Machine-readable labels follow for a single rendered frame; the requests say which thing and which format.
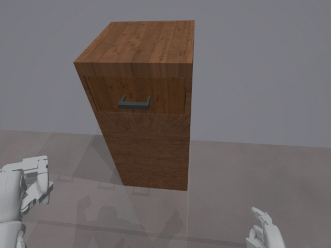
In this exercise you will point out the drawer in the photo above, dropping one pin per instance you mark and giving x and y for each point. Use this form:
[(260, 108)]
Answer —
[(168, 95)]

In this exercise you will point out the handle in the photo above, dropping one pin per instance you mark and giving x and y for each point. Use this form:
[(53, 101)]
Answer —
[(134, 105)]

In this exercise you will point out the right robot hand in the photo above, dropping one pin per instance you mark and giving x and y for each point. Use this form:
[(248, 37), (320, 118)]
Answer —
[(270, 236)]

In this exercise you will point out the robot left forearm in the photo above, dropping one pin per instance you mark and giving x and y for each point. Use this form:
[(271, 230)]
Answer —
[(11, 234)]

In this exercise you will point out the cabinet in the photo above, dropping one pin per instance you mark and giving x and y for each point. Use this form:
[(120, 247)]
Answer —
[(149, 150)]

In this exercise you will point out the left robot hand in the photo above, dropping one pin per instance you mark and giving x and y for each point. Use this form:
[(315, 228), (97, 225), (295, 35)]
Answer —
[(13, 186)]

